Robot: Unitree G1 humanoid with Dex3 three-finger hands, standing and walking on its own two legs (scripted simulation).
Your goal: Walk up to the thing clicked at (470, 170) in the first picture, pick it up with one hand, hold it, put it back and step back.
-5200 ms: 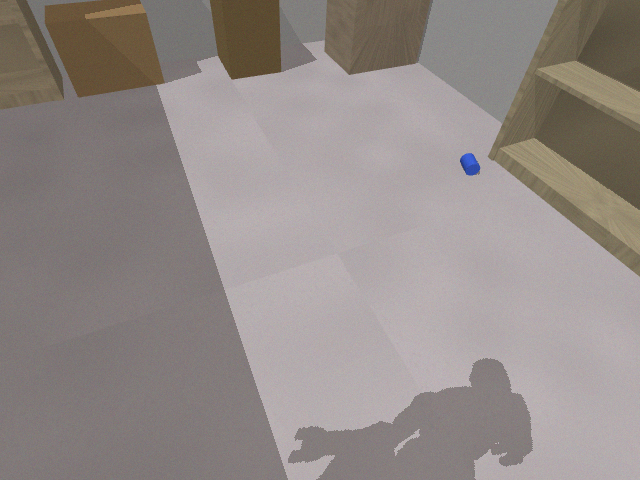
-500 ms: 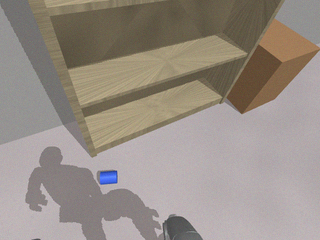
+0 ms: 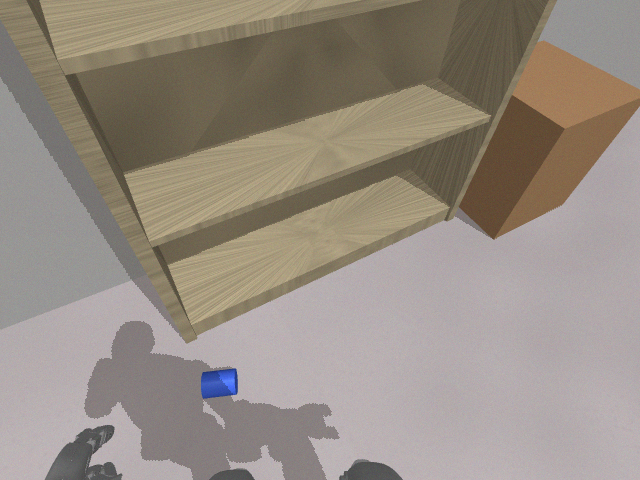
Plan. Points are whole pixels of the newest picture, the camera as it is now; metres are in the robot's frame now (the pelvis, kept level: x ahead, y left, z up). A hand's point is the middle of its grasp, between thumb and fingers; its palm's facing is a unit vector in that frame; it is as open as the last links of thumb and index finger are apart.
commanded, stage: walk up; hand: left
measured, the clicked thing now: (219, 383) +0.45 +0.26 -0.71
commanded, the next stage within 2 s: stand in 1.52 s
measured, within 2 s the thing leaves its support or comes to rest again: neither
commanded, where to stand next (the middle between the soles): +0.07 +0.00 m, yaw +5 degrees
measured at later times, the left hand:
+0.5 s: hand out of the picture +0.06 +0.25 -0.13, palm faces +0.07 -0.94 -0.33, open 7.4 cm
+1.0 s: hand out of the picture +0.09 +0.27 -0.12, palm faces +0.11 -0.93 -0.34, open 7.4 cm
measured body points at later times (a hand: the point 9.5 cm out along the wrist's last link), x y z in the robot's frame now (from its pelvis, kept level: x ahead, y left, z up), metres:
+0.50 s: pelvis -0.01 -0.01 +0.02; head +0.01 -0.01 +0.47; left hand +0.06 +0.30 -0.11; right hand +0.09 -0.32 -0.11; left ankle +0.04 +0.14 -0.71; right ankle +0.02 -0.12 -0.71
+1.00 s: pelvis +0.00 +0.00 +0.03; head +0.03 +0.00 +0.47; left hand +0.08 +0.32 -0.10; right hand +0.15 -0.29 -0.10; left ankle +0.04 +0.14 -0.71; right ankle +0.02 -0.12 -0.71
